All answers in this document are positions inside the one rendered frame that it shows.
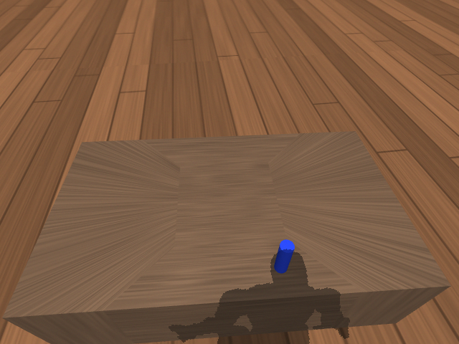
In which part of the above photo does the can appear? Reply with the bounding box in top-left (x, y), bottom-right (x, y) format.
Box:
top-left (274, 239), bottom-right (295, 274)

